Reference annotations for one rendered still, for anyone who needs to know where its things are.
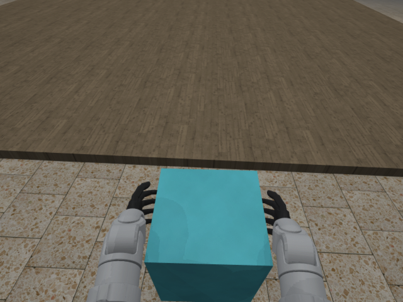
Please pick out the carton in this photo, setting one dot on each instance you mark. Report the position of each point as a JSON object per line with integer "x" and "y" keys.
{"x": 208, "y": 240}

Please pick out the robot left forearm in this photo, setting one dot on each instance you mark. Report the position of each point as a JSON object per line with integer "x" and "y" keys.
{"x": 120, "y": 262}

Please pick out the robot right forearm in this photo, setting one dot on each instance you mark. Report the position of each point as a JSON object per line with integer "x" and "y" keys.
{"x": 299, "y": 269}

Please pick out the right robot hand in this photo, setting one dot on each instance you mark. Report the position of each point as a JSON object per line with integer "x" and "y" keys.
{"x": 280, "y": 209}

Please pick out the left robot hand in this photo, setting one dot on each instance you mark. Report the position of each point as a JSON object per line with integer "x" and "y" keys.
{"x": 137, "y": 197}

